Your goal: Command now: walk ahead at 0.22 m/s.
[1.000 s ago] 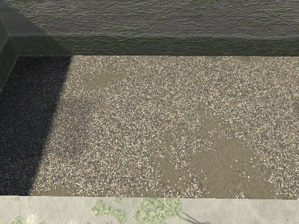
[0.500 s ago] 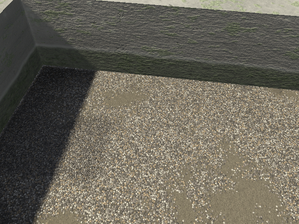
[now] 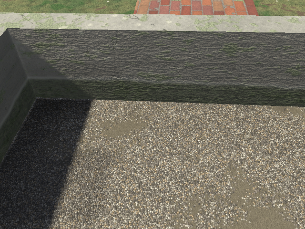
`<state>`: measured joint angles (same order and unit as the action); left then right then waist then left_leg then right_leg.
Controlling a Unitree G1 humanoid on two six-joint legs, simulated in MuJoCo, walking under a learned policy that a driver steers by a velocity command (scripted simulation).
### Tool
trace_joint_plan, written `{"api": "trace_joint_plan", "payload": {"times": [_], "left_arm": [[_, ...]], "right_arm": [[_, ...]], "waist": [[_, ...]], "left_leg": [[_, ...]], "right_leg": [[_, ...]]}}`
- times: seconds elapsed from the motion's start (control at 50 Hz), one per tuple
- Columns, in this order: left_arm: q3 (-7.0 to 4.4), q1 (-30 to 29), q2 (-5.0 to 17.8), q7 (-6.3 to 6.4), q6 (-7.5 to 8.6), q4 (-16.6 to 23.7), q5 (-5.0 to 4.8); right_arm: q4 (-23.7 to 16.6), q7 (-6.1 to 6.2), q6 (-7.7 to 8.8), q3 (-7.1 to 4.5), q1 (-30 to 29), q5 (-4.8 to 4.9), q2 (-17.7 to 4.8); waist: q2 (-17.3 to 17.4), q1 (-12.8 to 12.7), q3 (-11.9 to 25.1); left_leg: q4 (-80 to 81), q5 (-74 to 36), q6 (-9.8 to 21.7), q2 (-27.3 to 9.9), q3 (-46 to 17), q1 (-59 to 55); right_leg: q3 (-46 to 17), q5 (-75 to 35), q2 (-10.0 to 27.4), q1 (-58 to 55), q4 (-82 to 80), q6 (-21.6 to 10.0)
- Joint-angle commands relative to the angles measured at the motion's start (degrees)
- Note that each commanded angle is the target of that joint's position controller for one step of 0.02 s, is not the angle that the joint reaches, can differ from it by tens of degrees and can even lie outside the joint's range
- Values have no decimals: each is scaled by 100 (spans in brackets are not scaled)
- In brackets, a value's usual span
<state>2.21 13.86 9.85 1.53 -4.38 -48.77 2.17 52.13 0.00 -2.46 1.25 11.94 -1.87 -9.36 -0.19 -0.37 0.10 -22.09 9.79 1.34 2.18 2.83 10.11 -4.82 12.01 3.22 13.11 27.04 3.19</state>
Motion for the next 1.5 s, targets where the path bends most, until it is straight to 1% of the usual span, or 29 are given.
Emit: {"api": "trace_joint_plan", "payload": {"times": [0.02, 0.08, 0.14, 0.16, 0.2, 0.22, 0.3, 0.32, 0.36, 0.54, 0.58, 0.62, 0.64, 0.72, 0.94, 0.98, 1.12, 1.16, 1.24, 1.26, 1.32, 1.34, 1.36, 1.38, 1.4, 1.44, 1.46, 1.48, 1.5], "left_arm": [[-69, 109, 692, -52, 65, 49, -52], [-56, 184, 699, -24, 90, -86, -117], [-15, 173, 688, -8, 111, -166, -82], [-35, 171, 773, 44, 112, -187, -129], [-16, 186, 731, 60, 116, -214, -137], [20, 1, 714, 14, 100, -131, -132], [50, 22, 772, -36, 12, -145, -109], [47, -56, 908, -79, 23, -30, -166], [57, 2, 918, -112, 15, -35, -142], [77, -208, 983, -109, -52, 54, -152], [105, -105, 855, -40, -93, -78, -79], [79, -285, 1005, 48, -111, -16, -109], [82, -523, 1102, 33, -83, 195, -188], [155, -643, 984, 52, -72, 455, -142], [348, -839, 928, 15, 46, 1273, 75], [414, -846, 845, -108, 168, 1567, 223], [472, -1144, 912, -240, 267, 2278, 312], [439, -1295, 1004, -180, 218, 2327, 191], [445, -1385, 1012, -189, 238, 2458, 227], [487, -1349, 929, -250, 291, 2563, 327], [488, -1327, 964, -287, 331, 2611, 347], [452, -1404, 1042, -231, 289, 2561, 236], [448, -1453, 1054, -214, 274, 2608, 192], [449, -1497, 1051, -207, 270, 2630, 198], [485, -1463, 979, -266, 315, 2716, 303], [487, -1391, 990, -294, 341, 2709, 340], [489, -1383, 992, -295, 346, 2719, 333], [453, -1428, 1062, -235, 303, 2653, 219], [448, -1458, 1073, -214, 286, 2685, 175]], "right_arm": [[-134, 31, -102, -59, 271, -11, -613], [-30, -17, -97, -37, 321, 64, -657], [-51, -39, -88, -30, 199, 60, -701], [-19, 14, -129, -24, 266, 119, -689], [29, 52, -153, -16, 315, 114, -733], [50, -5, -129, 23, 415, 64, -551], [86, -58, -86, 20, 522, 32, -684], [-46, -62, -80, 10, 390, 105, -796], [-59, -48, -89, 24, 537, 68, -795], [-251, -23, -131, 23, 662, 41, -878], [-131, -4, -137, 23, 851, -28, -836], [-220, 40, -97, -1, 760, -1, -867], [-433, 35, -50, 19, 533, 34, -837], [-721, 22, 66, 61, 535, -77, -812], [-1850, -91, 100, 194, 289, -180, -1015], [-2265, -92, 84, 258, -25, -208, -997], [-2990, -90, 8, 395, -367, -315, -996], [-2930, -88, 2, 380, -263, -321, -1060], [-3024, -129, 33, 389, -495, -279, -1091], [-3195, -162, 50, 424, -770, -255, -1049], [-3260, -167, 67, 439, -787, -299, -1053], [-3115, -142, 71, 413, -557, -335, -1084], [-3123, -151, 77, 416, -614, -314, -1101], [-3125, -158, 78, 416, -651, -296, -1103], [-3279, -191, 78, 452, -901, -264, -1060], [-3287, -192, 78, 453, -845, -292, -1075], [-3294, -190, 85, 456, -838, -302, -1074], [-3137, -162, 93, 428, -591, -337, -1100], [-3135, -168, 101, 430, -640, -313, -1114]], "waist": [[-558, 61, -626], [-204, 62, -388], [-32, 45, -255], [-225, 84, -269], [-34, 61, -139], [-22, 145, -136], [105, 90, 103], [91, 61, 67], [80, 85, 323], [11, 108, -98], [35, 99, -89], [-141, 115, -449], [-155, 135, -557], [-59, 158, -239], [142, 130, 91], [63, 34, 256], [17, 132, 495], [119, 232, 487], [134, 174, 415], [50, 37, 298], [8, 70, 691], [109, 219, 898], [106, 191, 718], [91, 189, 628], [-29, 56, 420], [-40, 79, 686], [-26, 88, 755], [105, 232, 969], [115, 200, 773]], "left_leg": [[800, 317, 157, -344, -407, 34], [944, -85, 183, -374, -430, -193], [993, -407, 125, -411, -444, -349], [1026, -566, 87, -425, -468, -277], [1032, -724, 34, -423, -440, -323], [936, -879, 40, -485, -478, -398], [894, -975, -4, -485, -470, -341], [759, -1652, -51, -540, -541, -341], [684, -1756, -89, -553, -532, -436], [990, -745, -92, -586, -555, -146], [1159, 281, -41, -513, -454, -80], [1139, 604, -30, -450, -359, 127], [1015, 240, -70, -455, -352, 152], [799, 225, -81, -414, -276, 199], [578, -776, -5, -456, -448, -88], [399, -1464, -34, -470, -483, -84], [208, -1226, -76, -567, -579, -130], [321, -729, -28, -619, -638, -195], [365, -698, 26, -688, -742, -42], [288, -1088, 4, -694, -756, 126], [134, -1178, -37, -703, -739, -6], [222, -770, -18, -717, -745, -184], [239, -649, 7, -731, -772, -114], [264, -600, 28, -740, -796, -45], [193, -950, 14, -743, -812, 161], [112, -1052, -18, -742, -789, 85], [82, -1047, -32, -738, -780, 65], [177, -658, -10, -749, -782, -125], [200, -566, 18, -758, -806, -57]], "right_leg": [[-252, -130, -14, -11, -1134, -383], [-210, -418, -77, -445, -1143, -490], [-169, -709, -104, -638, -1214, -560], [-146, -1013, -186, -785, -1200, -584], [-143, -1313, -173, -980, -1202, -611], [-263, -1880, -134, -960, -1166, -694], [-250, -2152, -127, -1323, -1189, -753], [-290, -2947, -83, -1323, -1166, -759], [-261, -3189, -77, -1514, -1144, -771], [-262, -1844, -127, -1265, -1547, -733], [-230, -200, -201, -1196, -1755, -722], [-355, 631, -180, -819, -1955, -707], [-422, 328, -164, -731, -1950, -749], [-408, 278, -193, -934, -1731, -840], [-193, -964, -363, -932, -1013, -704], [-176, -1700, -299, -982, -816, -693], [-345, -1796, -156, -760, -714, -599], [-431, -1041, -160, -672, -861, -541], [-451, -833, -128, -646, -848, -486], [-391, -1298, -106, -629, -716, -497], [-438, -1614, -40, -727, -590, -503], [-526, -1106, -42, -765, -706, -489], [-516, -895, -44, -651, -753, -461], [-509, -794, -49, -607, -772, -441], [-441, -1232, -44, -552, -656, -451], [-463, -1487, -13, -653, -564, -469], [-472, -1528, -5, -663, -543, -468], [-560, -1016, -7, -714, -663, -458], [-545, -817, -17, -605, -715, -432]]}}
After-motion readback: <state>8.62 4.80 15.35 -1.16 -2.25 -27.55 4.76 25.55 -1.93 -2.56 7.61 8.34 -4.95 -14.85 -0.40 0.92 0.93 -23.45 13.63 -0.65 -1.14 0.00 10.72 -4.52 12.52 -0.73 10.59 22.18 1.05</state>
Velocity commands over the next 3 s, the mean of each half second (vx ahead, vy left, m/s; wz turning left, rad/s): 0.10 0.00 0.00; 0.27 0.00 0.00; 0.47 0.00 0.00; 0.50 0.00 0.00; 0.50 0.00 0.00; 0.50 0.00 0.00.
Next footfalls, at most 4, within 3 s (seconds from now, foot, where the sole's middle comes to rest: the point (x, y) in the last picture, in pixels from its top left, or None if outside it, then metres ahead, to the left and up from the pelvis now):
none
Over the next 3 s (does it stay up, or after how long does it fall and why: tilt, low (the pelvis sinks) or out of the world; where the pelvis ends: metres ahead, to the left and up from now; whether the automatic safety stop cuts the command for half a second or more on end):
stays up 0.04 -0.02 0.01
